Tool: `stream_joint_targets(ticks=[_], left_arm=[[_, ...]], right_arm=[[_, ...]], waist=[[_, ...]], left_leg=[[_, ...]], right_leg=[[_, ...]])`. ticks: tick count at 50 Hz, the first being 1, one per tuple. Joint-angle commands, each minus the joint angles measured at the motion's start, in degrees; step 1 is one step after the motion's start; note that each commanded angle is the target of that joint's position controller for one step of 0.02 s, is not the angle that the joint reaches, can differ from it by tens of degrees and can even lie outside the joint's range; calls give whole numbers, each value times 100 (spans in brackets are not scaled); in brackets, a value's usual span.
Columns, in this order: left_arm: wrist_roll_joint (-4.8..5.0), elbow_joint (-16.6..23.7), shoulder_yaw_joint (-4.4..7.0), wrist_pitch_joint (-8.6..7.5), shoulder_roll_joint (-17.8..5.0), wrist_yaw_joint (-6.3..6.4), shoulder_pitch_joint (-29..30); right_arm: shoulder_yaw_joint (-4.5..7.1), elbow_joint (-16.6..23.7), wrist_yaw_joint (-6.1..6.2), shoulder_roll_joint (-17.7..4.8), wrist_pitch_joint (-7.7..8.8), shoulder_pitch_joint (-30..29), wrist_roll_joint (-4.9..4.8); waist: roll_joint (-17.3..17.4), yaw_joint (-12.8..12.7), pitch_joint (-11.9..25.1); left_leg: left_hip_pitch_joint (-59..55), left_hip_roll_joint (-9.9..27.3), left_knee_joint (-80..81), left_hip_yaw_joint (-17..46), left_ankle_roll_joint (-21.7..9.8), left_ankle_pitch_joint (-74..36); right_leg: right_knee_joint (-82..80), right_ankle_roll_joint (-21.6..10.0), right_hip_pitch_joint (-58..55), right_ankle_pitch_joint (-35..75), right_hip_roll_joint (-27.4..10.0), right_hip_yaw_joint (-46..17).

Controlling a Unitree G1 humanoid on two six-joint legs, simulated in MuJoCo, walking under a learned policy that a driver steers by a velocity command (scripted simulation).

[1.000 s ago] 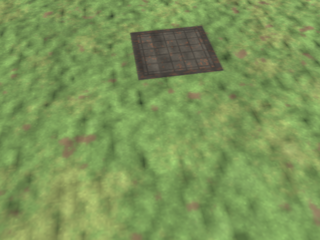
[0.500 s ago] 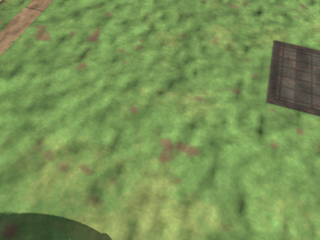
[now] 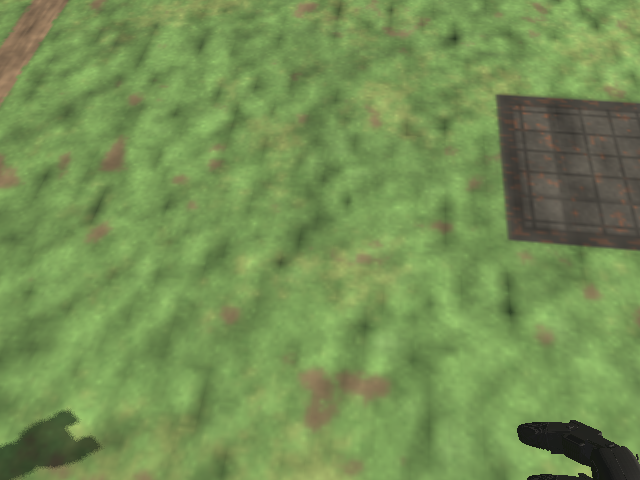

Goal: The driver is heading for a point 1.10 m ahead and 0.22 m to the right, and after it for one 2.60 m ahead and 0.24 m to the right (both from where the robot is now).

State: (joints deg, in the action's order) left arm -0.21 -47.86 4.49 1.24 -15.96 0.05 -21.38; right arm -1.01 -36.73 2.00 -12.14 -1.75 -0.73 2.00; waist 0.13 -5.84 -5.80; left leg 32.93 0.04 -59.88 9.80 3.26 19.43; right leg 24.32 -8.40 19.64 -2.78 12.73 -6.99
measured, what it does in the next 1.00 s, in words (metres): walks ahead, turning right: left foot, then right foot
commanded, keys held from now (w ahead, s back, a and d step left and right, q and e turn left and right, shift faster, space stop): e+shift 0.52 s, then shift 0.08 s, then q+shift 0.06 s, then w+q+shift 0.34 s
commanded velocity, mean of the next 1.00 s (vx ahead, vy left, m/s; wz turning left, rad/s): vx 0.18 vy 0.00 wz -0.48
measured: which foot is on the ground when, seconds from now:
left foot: up 0.00-0.26, down 0.28-0.78, up 0.80-1.00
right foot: down 0.00-0.28, up 0.30-0.78, down 0.80-1.00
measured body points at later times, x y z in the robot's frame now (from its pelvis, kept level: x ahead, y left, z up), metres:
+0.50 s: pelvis +0.09 +0.11 +0.02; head +0.14 +0.12 +0.46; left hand +0.34 +0.32 -0.11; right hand +0.08 -0.21 -0.06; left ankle +0.14 +0.18 -0.73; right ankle +0.00 -0.01 -0.63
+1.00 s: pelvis +0.15 +0.06 +0.01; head +0.15 +0.04 +0.46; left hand +0.34 +0.26 -0.11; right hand +0.08 -0.22 -0.12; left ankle +0.27 +0.14 -0.64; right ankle +0.01 +0.03 -0.73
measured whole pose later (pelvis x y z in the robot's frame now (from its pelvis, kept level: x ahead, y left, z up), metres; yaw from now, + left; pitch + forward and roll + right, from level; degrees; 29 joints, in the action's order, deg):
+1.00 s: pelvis +0.15 +0.06 +0.01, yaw -28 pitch +1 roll -1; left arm -1.7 -47.7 1.4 -3.6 -14.6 1.1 -18.5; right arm 4.4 -46.1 -3.7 -17.1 -1.4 18.3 1.1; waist 2.8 0.4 0.5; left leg 39.6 2.2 -65.6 1.2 -1.8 11.3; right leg 12.9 -1.5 -3.5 -17.3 1.5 7.5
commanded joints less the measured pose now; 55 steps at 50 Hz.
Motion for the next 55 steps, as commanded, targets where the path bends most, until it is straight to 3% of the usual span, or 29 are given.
stream_joint_targets(ticks=[1,4,8,11,13,14,15,16,17,18,19,21,23,27,30,33,35,36,38,39,40,41,42,43,44,45,47,49,55], left_arm=[[47,405,325,46,-1022,55,-117],[13,494,386,142,-1055,52,6],[-72,610,426,146,-1147,1,236],[-95,744,424,145,-1219,-50,613],[-44,846,385,130,-1196,-58,947],[-5,822,307,98,-940,-46,668],[58,903,225,77,-618,-10,375],[-121,893,327,59,-1150,0,491],[-214,885,383,75,-1402,-34,648],[-218,808,377,121,-1335,-96,578],[-187,749,346,187,-1215,-164,436],[-98,731,293,275,-1161,-283,380],[-50,840,232,307,-1094,-316,676],[-45,1007,134,341,-916,-364,1168],[-32,1066,67,359,-745,-348,1310],[-15,1015,-59,348,-476,-231,1342],[-78,910,-160,311,-395,-192,1293],[-128,898,-170,275,-461,-200,1377],[-147,670,-202,120,-430,-180,1015],[-156,376,-178,4,-530,-121,318],[-263,203,-88,-115,-954,-38,-490],[-243,285,65,-178,-1553,62,-307],[-279,317,-1,-254,-1235,148,6],[-210,390,-116,-332,-840,163,561],[-159,473,-157,-398,-641,155,871],[-146,515,-183,-458,-534,175,942],[-127,445,-190,-563,-466,157,739],[-138,311,-151,-642,-539,107,452],[-196,-8,-145,-807,-516,80,69]], right_arm=[[226,162,67,-706,-72,333,-70],[241,145,62,-768,17,117,-80],[254,83,61,-897,192,156,-137],[290,-15,84,-1060,283,539,-196],[340,-115,152,-1213,337,972,-178],[402,-90,213,-1490,351,889,-154],[475,97,221,-1969,292,849,-100],[471,128,173,-1974,231,562,-9],[404,83,143,-1594,194,624,-46],[344,85,115,-1361,176,538,-90],[317,126,101,-1311,157,506,-88],[294,170,108,-1263,132,647,-55],[324,122,79,-1276,129,986,-40],[427,-21,50,-1366,138,1567,-39],[490,-130,-3,-1404,188,1766,-36],[476,-224,-99,-1332,243,1712,-53],[479,-359,-224,-1330,260,1911,-14],[494,-459,-286,-1349,221,1969,-9],[538,-571,-350,-1355,109,1897,-102],[539,-553,-342,-1239,113,1779,-149],[411,-345,-364,-672,180,1580,-177],[397,-121,-323,-585,240,1256,-169],[520,-45,-320,-1057,261,989,-148],[605,-211,-391,-1146,271,1214,-232],[638,-401,-431,-1170,252,1494,-224],[663,-535,-472,-1165,201,1623,-151],[636,-535,-551,-954,136,1552,-65],[608,-395,-616,-805,112,1256,-72],[489,32,-783,-673,109,273,-32]], waist=[[-450,195,968],[-672,45,844],[-840,60,858],[-966,282,888],[-919,602,813],[-219,444,932],[867,347,1187],[866,356,906],[606,355,782],[474,308,647],[579,267,644],[731,339,670],[763,522,641],[930,814,656],[911,815,804],[935,751,920],[1131,858,1076],[1205,846,811],[775,451,260],[318,96,242],[-1035,-264,646],[-1521,-297,193],[-923,-175,-174],[-871,234,-286],[-839,456,-187],[-837,518,-45],[-631,502,-25],[-517,452,-183],[-354,380,-618]], left_leg=[[-59,-186,614,-279,106,-225],[85,-243,1092,-176,79,-274],[-236,-415,1726,-92,-123,-100],[-1126,-546,2564,-90,-257,-45],[-2203,-421,3909,-96,-292,-592],[-2820,286,4619,433,-409,-494],[-3277,1873,4981,2005,-907,309],[-2711,2192,5063,2473,-1366,-99],[-2552,2008,4796,1819,-1441,-877],[-2390,1593,4579,1016,-1303,-1403],[-2369,1302,4461,483,-1193,-1795],[-2483,1145,4268,-125,-1192,-2672],[-2807,1159,4174,-420,-1194,-3001],[-3337,1396,4046,-630,-1302,-3579],[-3427,1613,3936,-660,-1482,-3960],[-3005,1568,3803,-696,-1543,-4149],[-2665,1459,4396,-418,-1551,-994],[-2323,1416,4679,-146,-1562,407],[-1297,1173,4572,0,-1462,1359],[-291,934,4098,-161,-1240,1463],[904,252,2299,-762,-919,1755],[2073,-292,964,-999,-814,1271],[2018,96,417,-304,-875,653],[1933,166,198,-233,-820,125],[1789,223,59,-323,-690,-209],[1678,262,-258,-530,-581,-423],[1793,360,-761,-705,-485,-736],[2058,436,-919,-753,-456,-1029],[2015,579,192,-1328,-734,-1652]], right_leg=[[-926,106,-842,-1100,-1378,-2318],[-913,79,-1123,-1711,-1300,-2608],[-562,-75,-1276,-886,-1344,-2937],[-384,57,-911,-258,-1303,-3188],[-229,429,-275,-995,-988,-3182],[309,730,160,-2489,-531,-2648],[1812,1015,794,-3082,121,-1256],[2809,1108,1322,-3019,42,-517],[3373,1139,1266,-2618,-439,-378],[3751,1112,1215,-2268,-559,-282],[4166,1122,1204,-2065,-592,-159],[4713,1181,1324,-1914,-734,132],[4580,1239,1549,-1826,-909,313],[3962,1305,1696,-1896,-1151,524],[3492,1193,1424,-2092,-1135,516],[2586,988,553,-2312,-969,491],[1778,778,-135,-2544,-917,747],[1337,668,-402,-2628,-926,924],[-191,397,-1559,-1837,-888,1139],[-768,250,-2838,-1462,-1083,913],[-1522,91,-4106,-3111,-2607,-884],[-1921,-240,-3564,-4343,-3677,-2280],[-1916,-316,-2838,-4298,-3649,-2030],[-1916,-85,-2683,-3734,-3269,-1433],[-1958,109,-2605,-3052,-3024,-838],[-1977,186,-2552,-2565,-2858,-382],[-1982,214,-2380,-1946,-2733,211],[-2062,218,-2222,-1681,-2712,603],[-2288,324,-2127,-573,-2586,1709]])
Velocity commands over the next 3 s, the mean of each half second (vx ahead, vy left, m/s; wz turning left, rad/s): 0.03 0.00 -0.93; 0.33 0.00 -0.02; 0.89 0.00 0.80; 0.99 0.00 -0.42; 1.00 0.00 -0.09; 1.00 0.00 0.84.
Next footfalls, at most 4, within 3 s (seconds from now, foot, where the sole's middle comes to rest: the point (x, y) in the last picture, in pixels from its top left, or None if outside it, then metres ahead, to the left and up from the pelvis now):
0.28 left None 0.18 0.16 -0.77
0.80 right None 0.04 0.00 -0.77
1.26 left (352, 438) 0.51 0.03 -0.77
1.74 right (423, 261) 0.97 -0.11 -0.77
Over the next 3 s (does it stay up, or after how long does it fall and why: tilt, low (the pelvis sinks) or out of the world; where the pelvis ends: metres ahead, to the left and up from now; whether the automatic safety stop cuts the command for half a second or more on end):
stays up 1.93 -0.29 -0.04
